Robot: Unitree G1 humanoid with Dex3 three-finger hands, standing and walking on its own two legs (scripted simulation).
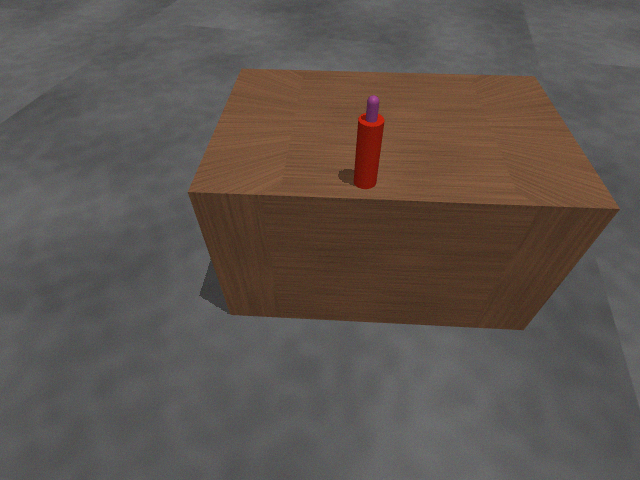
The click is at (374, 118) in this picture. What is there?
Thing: necked bottle
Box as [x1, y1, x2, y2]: [354, 95, 384, 188]
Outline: 374,95 368,98 366,112 360,115 358,118 354,183 355,185 361,188 372,187 375,184 384,120 383,117 377,113 378,98
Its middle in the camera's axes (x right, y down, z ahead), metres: +0.11 -0.24 +0.92
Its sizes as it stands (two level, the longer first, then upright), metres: 0.059 0.059 0.236
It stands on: a support 0.60 m high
